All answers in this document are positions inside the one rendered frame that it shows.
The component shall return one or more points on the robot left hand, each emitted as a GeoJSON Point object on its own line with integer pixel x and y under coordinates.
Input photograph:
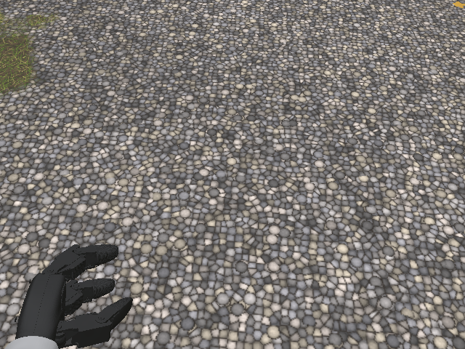
{"type": "Point", "coordinates": [49, 299]}

